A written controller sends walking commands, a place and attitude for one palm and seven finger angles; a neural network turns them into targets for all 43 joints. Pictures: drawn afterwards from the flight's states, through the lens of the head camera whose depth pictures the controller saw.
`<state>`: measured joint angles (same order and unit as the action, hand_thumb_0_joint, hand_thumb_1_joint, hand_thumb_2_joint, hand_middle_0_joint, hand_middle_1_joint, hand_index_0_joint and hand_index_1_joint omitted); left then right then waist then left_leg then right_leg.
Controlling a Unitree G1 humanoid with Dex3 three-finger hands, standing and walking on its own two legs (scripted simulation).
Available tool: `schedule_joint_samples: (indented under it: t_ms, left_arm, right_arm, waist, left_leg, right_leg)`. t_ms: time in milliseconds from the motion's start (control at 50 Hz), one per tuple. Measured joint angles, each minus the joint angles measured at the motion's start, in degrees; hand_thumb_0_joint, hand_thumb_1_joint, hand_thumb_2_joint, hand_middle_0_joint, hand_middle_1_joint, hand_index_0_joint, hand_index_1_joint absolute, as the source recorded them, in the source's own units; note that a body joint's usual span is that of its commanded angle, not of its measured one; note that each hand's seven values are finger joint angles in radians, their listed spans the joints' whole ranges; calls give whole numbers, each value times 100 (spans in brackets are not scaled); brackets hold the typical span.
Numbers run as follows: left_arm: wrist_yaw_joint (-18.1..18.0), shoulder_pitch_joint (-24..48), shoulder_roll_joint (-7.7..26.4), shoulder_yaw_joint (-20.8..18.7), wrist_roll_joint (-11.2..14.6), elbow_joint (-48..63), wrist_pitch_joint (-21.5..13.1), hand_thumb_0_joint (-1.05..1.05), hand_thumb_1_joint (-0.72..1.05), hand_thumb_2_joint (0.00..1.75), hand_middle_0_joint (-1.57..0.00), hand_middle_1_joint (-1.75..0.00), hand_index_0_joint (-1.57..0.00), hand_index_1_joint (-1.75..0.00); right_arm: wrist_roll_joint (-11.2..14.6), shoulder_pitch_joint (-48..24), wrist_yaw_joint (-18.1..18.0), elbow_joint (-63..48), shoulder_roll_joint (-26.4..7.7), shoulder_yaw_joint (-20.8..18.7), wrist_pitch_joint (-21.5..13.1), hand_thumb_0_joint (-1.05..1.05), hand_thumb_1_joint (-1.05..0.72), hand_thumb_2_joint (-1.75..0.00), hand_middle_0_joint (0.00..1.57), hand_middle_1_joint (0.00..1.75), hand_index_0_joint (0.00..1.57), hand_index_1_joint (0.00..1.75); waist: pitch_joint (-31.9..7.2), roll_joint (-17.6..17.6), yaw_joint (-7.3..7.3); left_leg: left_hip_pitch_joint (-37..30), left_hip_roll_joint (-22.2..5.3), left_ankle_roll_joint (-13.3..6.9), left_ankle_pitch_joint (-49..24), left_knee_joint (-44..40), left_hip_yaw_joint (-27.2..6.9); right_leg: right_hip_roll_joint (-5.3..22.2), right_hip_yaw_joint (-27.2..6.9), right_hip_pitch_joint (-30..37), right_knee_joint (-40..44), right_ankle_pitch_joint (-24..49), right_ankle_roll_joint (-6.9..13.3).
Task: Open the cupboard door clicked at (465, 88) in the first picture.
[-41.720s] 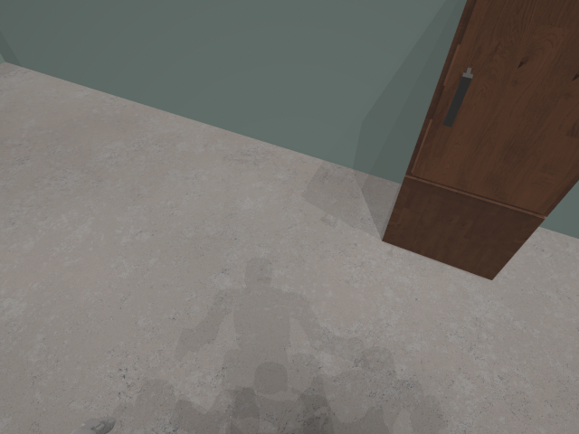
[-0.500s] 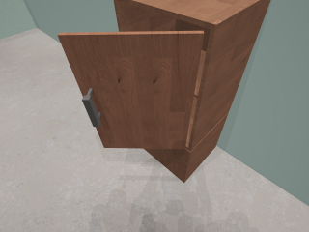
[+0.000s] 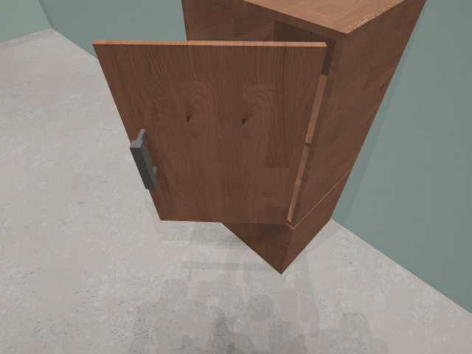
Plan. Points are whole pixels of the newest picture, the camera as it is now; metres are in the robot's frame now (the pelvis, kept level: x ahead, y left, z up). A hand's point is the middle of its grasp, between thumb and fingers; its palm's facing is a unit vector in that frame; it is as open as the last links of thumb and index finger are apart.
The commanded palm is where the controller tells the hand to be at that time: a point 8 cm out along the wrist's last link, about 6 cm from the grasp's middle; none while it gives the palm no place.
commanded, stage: raise the hand with hooked fingers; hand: left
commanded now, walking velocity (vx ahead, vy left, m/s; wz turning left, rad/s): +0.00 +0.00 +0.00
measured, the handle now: (146, 159) +0.54 +0.26 -0.02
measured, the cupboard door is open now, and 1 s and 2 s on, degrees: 42 42 42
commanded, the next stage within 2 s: none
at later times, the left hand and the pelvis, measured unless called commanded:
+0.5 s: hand (121, 336) +0.16 +0.21 -0.05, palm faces +0.10 -0.99 -0.05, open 9.6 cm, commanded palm +0.15 +0.26 -0.05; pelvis -0.02 -0.01 -0.10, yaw +4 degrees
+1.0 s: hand (106, 299) +0.21 +0.24 -0.03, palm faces +0.02 -1.00 -0.05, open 12.5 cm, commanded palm +0.19 +0.30 -0.02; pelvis -0.02 +0.00 -0.07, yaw +2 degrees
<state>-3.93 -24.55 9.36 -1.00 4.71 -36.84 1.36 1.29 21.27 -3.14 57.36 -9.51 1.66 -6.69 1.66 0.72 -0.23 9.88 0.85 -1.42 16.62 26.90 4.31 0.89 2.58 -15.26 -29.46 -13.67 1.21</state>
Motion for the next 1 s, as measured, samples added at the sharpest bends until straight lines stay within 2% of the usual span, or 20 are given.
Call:
schedule_joint_samples:
  t_ms: [40,100,140,200,240,260,320,380,440,480,540,600,680,780,860,1000]
  left_arm:
    - [-150,-199,43,-10,269,1276,-298,3,92,88,-21,-31,-21,-31]
    - [65,184,33,-238,493,2084,-1149,3,88,87,-21,-34,-21,-33]
    - [460,466,19,-458,648,2247,-1919,2,84,86,-21,-36,-21,-35]
    - [1359,601,-3,-659,866,2373,-3127,1,78,83,-21,-39,-21,-39]
    - [1969,521,34,-708,906,2408,-3623,1,73,82,-21,-42,-21,-41]
    - [2202,445,63,-711,937,2440,-3672,1,71,81,-21,-43,-21,-43]
    - [2530,180,128,-739,1069,2572,-3314,1,64,78,-22,-48,-22,-47]
    - [2366,-74,172,-872,1089,2877,-2923,1,56,75,-23,-52,-23,-51]
    - [2211,-173,280,-1004,1086,3364,-2876,2,49,72,-23,-56,-23,-56]
    - [2247,-62,368,-1057,1107,3578,-2934,2,44,70,-24,-59,-24,-59]
    - [2515,341,525,-1117,1205,3593,-2817,1,37,67,-24,-64,-24,-63]
    - [2749,669,664,-1223,1336,3420,-2421,1,30,64,-24,-68,-24,-68]
    - [2763,776,736,-1434,1494,3180,-2031,1,21,60,-25,-74,-25,-74]
    - [2590,716,727,-1578,1529,3099,-2214,1,10,55,-26,-82,-26,-81]
    - [2626,821,753,-1597,1509,2923,-2393,1,0,51,-27,-88,-27,-87]
    - [2717,1066,874,-1633,1491,2704,-2350,0,-16,44,-28,-98,-28,-98]
  right_arm:
    - [90,-17,-89,-403,-178,-50,-447,1,-91,-89,20,30,20,30]
    - [28,-351,-60,-1015,-471,-203,-819,1,-91,-89,20,30,20,30]
    - [-26,-653,40,-1431,-598,-334,-941,1,-91,-89,20,30,20,30]
    - [-74,-1094,251,-2049,-701,-528,-1029,1,-91,-90,20,30,20,30]
    - [-58,-1326,353,-2439,-762,-618,-1012,1,-91,-90,20,30,20,30]
    - [-39,-1410,365,-2623,-791,-642,-975,1,-91,-90,20,30,20,30]
    - [9,-1554,298,-3077,-834,-651,-823,1,-91,-90,20,30,19,30]
    - [3,-1561,213,-3283,-744,-569,-715,1,-91,-90,20,30,19,30]
    - [-48,-1463,153,-3221,-558,-377,-661,1,-91,-90,20,30,20,30]
    - [-56,-1384,130,-3055,-428,-214,-650,1,-91,-90,20,30,20,30]
    - [-33,-1256,100,-2769,-263,11,-624,1,-91,-90,20,30,20,30]
    - [16,-1077,82,-2539,-122,126,-557,1,-90,-89,20,30,20,30]
    - [49,-759,51,-2421,-93,112,-519,1,-90,-89,21,30,20,30]
    - [50,-453,20,-2393,-341,-61,-621,1,-90,-89,21,30,20,30]
    - [73,-394,-24,-2418,-589,-179,-666,1,-90,-89,20,30,20,30]
    - [93,-543,-74,-2608,-754,-224,-697,1,-90,-90,20,30,20,30]
  waist:
    - [-104,31,66]
    - [-351,51,183]
    - [-590,-30,171]
    - [-864,-216,126]
    - [-964,-324,74]
    - [-1001,-372,35]
    - [-1026,-430,-97]
    - [-970,-376,-215]
    - [-906,-288,-296]
    - [-875,-199,-306]
    - [-820,-48,-276]
    - [-810,57,-169]
    - [-829,116,10]
    - [-854,110,116]
    - [-868,56,126]
    - [-810,-42,122]
  left_leg:
    - [146,31,-5,74,192,-94]
    - [771,74,-28,272,786,-205]
    - [1331,62,-16,474,1294,-155]
    - [2190,-2,9,867,2191,-76]
    - [2686,-42,35,1118,2764,-61]
    - [2903,-55,61,1229,3019,-60]
    - [3408,-82,24,1506,3628,-127]
    - [3727,-137,70,1666,4018,-291]
    - [3945,-187,109,1733,4238,-473]
    - [4075,-204,122,1736,4323,-581]
    - [4225,-219,126,1705,4381,-664]
    - [4247,-222,109,1640,4297,-623]
    - [4111,-216,69,1531,4040,-487]
    - [3933,-183,16,1438,3793,-373]
    - [3877,-149,-22,1411,3723,-337]
    - [3694,-134,-49,1384,3606,-343]
  right_leg:
    - [51,92,-81,-146,-95,-14]
    - [136,205,-619,-650,-300,-30]
    - [150,157,-1208,-1167,-485,-10]
    - [129,79,-2105,-2050,-827,32]
    - [117,62,-2608,-2606,-1068,56]
    - [118,59,-2831,-2858,-1171,67]
    - [118,122,-3292,-3401,-1425,103]
    - [88,287,-3506,-3653,-1542,148]
    - [52,467,-3603,-3719,-1573,183]
    - [37,575,-3657,-3713,-1558,196]
    - [22,656,-3742,-3681,-1502,204]
    - [15,617,-3778,-3595,-1423,184]
    - [10,485,-3710,-3393,-1303,136]
    - [28,371,-3582,-3199,-1208,83]
    - [57,334,-3537,-3148,-1187,48]
    - [61,337,-3332,-3002,-1146,19]
